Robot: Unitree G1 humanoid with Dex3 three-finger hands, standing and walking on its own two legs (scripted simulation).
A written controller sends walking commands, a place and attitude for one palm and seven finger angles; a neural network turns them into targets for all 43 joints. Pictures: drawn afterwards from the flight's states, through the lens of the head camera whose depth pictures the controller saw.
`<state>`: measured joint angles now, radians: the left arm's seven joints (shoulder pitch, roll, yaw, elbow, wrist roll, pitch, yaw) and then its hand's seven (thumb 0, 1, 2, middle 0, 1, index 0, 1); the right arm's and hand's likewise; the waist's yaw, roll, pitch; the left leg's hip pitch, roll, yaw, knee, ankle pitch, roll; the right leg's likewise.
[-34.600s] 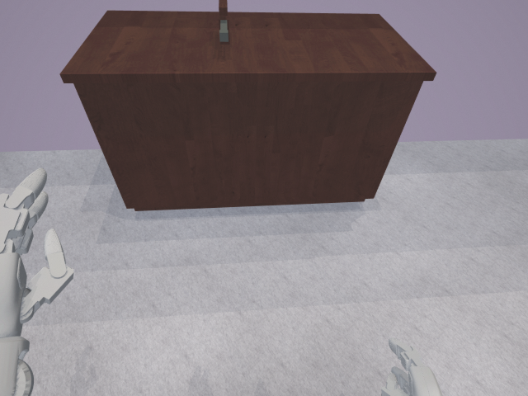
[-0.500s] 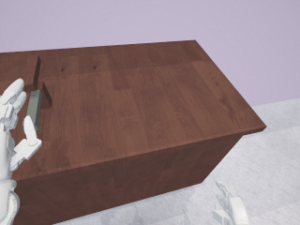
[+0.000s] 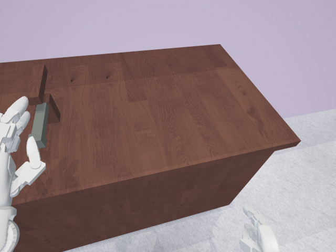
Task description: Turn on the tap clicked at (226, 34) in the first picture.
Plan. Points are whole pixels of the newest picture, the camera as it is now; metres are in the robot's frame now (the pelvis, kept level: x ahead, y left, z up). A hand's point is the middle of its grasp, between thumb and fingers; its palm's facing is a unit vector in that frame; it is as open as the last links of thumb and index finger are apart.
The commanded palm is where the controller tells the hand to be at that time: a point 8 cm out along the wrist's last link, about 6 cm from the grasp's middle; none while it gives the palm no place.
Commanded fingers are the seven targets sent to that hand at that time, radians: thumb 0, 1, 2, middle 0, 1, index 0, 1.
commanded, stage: look again from close up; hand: left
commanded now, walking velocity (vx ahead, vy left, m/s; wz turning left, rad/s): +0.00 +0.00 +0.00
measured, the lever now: (37, 140) +0.32 +0.34 +0.07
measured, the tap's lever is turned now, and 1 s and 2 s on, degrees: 0 0 0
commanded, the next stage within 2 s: turn the palm inward beside the body in 0.20 s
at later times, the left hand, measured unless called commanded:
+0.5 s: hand (42, 155) +0.23 +0.24 +0.17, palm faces +0.35 -0.87 -0.35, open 7.5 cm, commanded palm +0.15 +0.27 +0.17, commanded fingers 0.00 0.90 0.90 -0.20 -0.30 -0.20 -0.30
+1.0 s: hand (69, 182) +0.20 +0.20 +0.14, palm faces +0.43 -0.84 -0.32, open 7.5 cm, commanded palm +0.14 +0.25 +0.15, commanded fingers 0.00 0.90 0.90 -0.20 -0.30 -0.20 -0.30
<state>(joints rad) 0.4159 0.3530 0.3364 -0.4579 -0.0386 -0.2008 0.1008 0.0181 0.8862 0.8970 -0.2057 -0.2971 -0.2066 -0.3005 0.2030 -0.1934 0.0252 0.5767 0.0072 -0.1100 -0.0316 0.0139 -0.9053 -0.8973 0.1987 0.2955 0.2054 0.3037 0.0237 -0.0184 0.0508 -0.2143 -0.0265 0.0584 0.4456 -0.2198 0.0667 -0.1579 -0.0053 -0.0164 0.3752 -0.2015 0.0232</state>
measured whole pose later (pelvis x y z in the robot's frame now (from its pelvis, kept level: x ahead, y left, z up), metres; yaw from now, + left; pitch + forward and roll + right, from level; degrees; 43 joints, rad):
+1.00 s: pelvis -0.02 -0.08 -0.03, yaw +2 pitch +0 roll +0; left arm 0.30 0.38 0.35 -0.30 -0.17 -0.03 0.04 0.02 0.89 0.90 -0.20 -0.30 -0.21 -0.30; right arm 0.16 -0.23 0.01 0.69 0.02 -0.16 -0.09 0.01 -0.91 -0.90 0.20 0.30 0.20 0.30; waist 0.05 0.06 -0.03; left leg -0.40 0.02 -0.04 0.72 -0.32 -0.03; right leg -0.36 0.05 -0.10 0.71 -0.36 -0.08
